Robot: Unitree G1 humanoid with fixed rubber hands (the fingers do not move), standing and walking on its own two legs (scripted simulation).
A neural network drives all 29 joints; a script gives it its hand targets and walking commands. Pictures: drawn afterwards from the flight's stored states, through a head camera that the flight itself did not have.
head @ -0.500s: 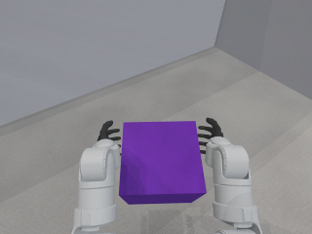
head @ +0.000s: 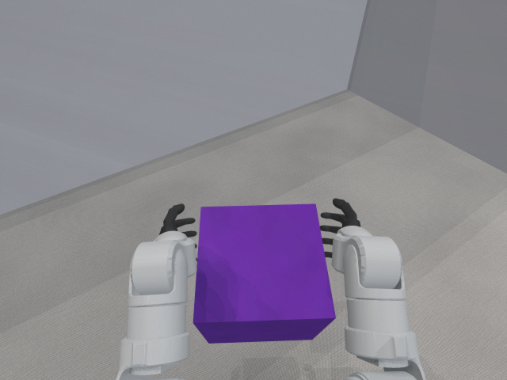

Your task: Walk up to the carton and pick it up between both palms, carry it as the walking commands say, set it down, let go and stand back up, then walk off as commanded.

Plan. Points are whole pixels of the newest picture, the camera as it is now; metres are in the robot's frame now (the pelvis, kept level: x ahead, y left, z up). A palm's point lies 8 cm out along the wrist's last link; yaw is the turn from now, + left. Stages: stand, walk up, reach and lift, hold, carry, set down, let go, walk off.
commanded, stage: carry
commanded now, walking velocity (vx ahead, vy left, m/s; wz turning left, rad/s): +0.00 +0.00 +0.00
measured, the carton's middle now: (259, 277) +0.30 +0.00 -0.01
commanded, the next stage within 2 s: none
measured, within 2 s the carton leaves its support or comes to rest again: neither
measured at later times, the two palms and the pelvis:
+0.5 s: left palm (177, 259) +0.27 +0.12 +0.09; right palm (356, 253) +0.27 -0.14 +0.09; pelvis -0.02 -0.01 +0.00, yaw +0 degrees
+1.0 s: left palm (182, 266) +0.27 +0.12 +0.08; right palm (361, 262) +0.27 -0.15 +0.08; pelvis -0.03 -0.02 +0.00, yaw +0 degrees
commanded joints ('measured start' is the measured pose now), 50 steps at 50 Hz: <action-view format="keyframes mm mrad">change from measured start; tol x2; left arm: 1 -579 -1046 -637 -62 -460 -23 -486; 50 -494 -994 -575 2 -380 -176 -492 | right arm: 1 -516 1116 642 -29 458 -4 418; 15 -501 1109 628 -10 441 -30 419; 50 -429 1054 596 29 372 -166 415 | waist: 1 -2 2 -252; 50 3 0 -253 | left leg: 1 103 121 -129 -76 189 -2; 50 108 120 -118 -77 154 -11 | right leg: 1 63 -104 111 -74 169 -32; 50 36 -97 118 -85 153 -43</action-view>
